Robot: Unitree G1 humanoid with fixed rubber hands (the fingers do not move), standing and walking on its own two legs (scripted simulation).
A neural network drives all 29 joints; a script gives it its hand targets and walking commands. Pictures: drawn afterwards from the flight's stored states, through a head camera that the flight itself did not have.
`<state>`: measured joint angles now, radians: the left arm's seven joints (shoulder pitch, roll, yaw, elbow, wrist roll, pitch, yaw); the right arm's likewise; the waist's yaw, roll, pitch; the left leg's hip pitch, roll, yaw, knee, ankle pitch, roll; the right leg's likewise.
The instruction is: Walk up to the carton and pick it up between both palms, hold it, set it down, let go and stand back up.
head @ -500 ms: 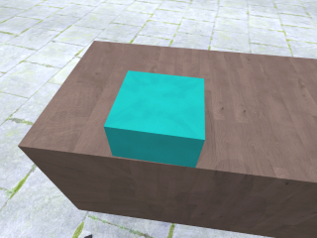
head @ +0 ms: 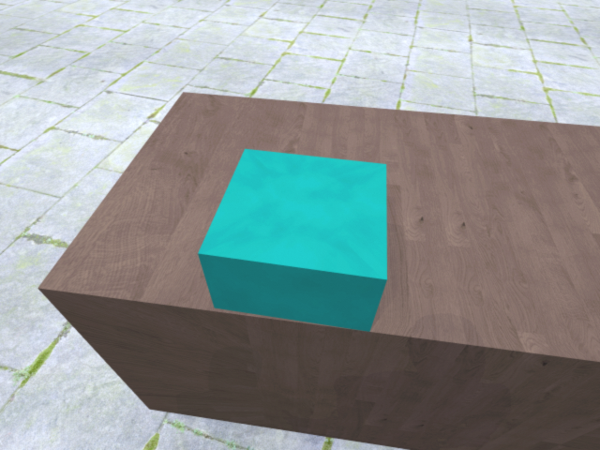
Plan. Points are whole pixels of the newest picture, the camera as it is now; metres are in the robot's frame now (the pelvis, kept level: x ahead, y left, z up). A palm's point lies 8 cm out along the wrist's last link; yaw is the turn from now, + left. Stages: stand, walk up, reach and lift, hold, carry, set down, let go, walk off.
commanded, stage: stand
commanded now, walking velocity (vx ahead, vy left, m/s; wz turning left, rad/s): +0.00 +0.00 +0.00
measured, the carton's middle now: (302, 233) +0.48 +0.01 +0.00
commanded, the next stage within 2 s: walk up in 1.58 s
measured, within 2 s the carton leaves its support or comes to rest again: neither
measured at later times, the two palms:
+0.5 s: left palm out of the picture +0.02 +0.21 -0.13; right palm out of the picture +0.01 -0.22 -0.14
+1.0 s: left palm out of the picture -0.03 +0.18 -0.14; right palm out of the picture -0.04 -0.20 -0.14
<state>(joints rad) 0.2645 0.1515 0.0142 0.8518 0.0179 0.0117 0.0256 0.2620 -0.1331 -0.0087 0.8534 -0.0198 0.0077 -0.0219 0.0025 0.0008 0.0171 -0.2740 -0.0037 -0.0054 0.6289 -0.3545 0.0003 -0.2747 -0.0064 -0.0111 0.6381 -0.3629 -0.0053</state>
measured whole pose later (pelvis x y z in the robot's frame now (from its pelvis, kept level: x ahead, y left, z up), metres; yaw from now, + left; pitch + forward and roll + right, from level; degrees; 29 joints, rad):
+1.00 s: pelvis -0.01 -0.01 +0.01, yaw +0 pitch -4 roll +0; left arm 0.29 0.08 0.01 1.19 0.01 0.00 0.05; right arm 0.29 -0.09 -0.01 1.20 -0.01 0.01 -0.05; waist 0.00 0.00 0.07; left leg -0.13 0.01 -0.01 0.45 -0.26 -0.02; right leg -0.13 0.01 -0.02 0.46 -0.27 -0.02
